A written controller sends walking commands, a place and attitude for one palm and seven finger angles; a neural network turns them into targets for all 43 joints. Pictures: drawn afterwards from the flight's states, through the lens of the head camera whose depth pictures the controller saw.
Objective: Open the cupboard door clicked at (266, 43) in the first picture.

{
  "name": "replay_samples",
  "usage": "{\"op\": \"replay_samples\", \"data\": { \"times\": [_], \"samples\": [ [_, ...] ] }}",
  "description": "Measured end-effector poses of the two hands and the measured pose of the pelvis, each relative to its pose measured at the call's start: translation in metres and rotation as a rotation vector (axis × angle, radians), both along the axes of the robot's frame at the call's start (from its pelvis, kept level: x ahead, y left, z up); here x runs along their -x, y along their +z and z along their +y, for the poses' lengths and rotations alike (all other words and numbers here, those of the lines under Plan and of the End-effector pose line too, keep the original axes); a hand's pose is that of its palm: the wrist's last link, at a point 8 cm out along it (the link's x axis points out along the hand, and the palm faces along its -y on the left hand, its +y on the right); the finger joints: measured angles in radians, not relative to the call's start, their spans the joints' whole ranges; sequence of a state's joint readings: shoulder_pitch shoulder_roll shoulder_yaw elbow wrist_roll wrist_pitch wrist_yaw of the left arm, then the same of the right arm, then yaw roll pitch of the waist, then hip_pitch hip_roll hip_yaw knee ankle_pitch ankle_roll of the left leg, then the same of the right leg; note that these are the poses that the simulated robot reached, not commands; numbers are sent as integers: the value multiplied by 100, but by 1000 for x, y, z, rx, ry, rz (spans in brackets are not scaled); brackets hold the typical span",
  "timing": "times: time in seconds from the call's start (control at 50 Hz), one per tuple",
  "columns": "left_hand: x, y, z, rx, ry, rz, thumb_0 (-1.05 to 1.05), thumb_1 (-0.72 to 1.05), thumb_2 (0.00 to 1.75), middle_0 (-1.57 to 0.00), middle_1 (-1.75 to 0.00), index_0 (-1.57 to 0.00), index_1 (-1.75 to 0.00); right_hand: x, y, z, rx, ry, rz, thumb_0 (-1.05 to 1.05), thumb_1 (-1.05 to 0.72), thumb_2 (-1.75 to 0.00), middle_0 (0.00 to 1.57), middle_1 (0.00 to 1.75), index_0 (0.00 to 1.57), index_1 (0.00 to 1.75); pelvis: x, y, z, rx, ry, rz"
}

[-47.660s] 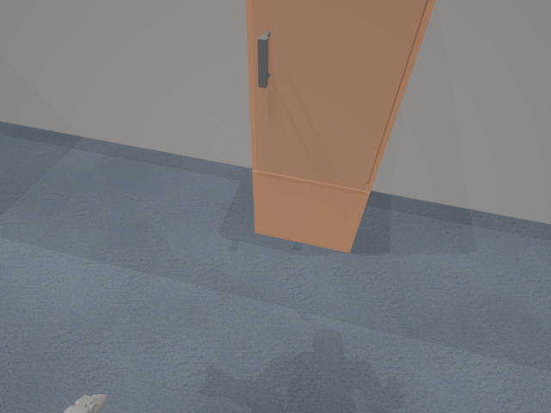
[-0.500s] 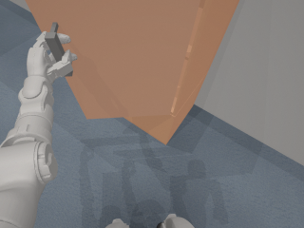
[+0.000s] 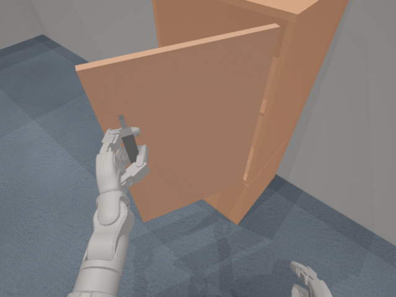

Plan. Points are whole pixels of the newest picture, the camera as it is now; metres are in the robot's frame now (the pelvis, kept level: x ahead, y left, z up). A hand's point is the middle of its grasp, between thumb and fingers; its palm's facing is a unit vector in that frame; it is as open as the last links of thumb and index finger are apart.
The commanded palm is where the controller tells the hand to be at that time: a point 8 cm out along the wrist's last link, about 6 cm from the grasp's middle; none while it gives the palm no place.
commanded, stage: pull the door open along its arc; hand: left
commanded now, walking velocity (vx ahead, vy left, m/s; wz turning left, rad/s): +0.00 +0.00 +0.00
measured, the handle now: (130, 146) +0.40 +0.16 +0.09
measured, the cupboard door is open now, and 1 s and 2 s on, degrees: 64 80 80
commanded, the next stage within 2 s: open thumb and fingers to let go in 0.32 s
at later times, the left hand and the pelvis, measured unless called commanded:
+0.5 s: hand (177, 193) +0.29 +0.05 +0.10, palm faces +0.41 -0.91 -0.03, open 6.0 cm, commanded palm +0.24 +0.10 +0.09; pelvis +0.00 -0.04 +0.00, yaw +5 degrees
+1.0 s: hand (174, 194) +0.28 +0.05 +0.10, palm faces +0.42 -0.91 +0.00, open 13.4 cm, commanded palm +0.24 +0.10 +0.09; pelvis -0.02 -0.04 +0.00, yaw +5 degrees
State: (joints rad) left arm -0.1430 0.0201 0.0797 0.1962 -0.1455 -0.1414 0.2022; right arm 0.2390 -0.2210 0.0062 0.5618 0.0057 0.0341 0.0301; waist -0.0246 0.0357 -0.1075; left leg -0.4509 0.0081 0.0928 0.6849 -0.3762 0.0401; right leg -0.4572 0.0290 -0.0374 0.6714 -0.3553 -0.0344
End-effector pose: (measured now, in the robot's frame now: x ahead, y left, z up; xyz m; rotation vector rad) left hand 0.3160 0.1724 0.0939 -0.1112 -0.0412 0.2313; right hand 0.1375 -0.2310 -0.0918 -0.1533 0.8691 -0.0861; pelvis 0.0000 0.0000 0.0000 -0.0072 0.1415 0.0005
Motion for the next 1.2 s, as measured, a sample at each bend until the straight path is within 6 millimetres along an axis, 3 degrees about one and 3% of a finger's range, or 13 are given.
{"op": "replay_samples", "data": {
  "times": [0.14,0.26,0.42,0.6,0.76,0.96,1.2],
  "samples": [
    [42,7,-36,-39,118,78,0,63,72,-35,-129,-37,-132,-58,25,21,-18,88,-119,1,-91,-90,20,30,20,30,0,5,-10,-6,27,-68],
    [62,9,-58,-59,167,107,0,63,72,-34,-128,-37,-133,-74,32,25,-32,123,-137,1,-91,-90,20,30,20,30,-3,6,-21,-11,46,-97],
    [76,10,-77,-114,167,97,0,65,74,-33,-131,-35,-133,-56,12,7,-29,131,-61,1,-91,-90,20,30,20,30,-1,3,-35,-19,74,-112],
    [65,4,-81,-106,214,111,0,62,77,-36,-132,-36,-132,-23,-10,-19,12,107,35,1,-91,-90,20,30,20,30,8,2,-46,-31,85,-103],
    [70,3,-82,-105,205,94,1,26,62,-35,-128,-34,-128,-10,-9,-28,17,82,21,1,-91,-90,20,30,20,30,14,3,-48,-33,78,-106],
    [75,5,-77,-101,202,72,0,-31,38,-31,-119,-30,-119,-16,1,-18,20,94,-38,1,-91,-90,20,30,20,30,23,4,-42,-25,79,-121],
    [74,5,-75,-95,167,71,-1,-49,31,-24,-77,-24,-77,-20,8,10,6,117,-55,1,-91,-90,20,30,20,30,27,3,-26,-16,72,-122]
  ]
}}
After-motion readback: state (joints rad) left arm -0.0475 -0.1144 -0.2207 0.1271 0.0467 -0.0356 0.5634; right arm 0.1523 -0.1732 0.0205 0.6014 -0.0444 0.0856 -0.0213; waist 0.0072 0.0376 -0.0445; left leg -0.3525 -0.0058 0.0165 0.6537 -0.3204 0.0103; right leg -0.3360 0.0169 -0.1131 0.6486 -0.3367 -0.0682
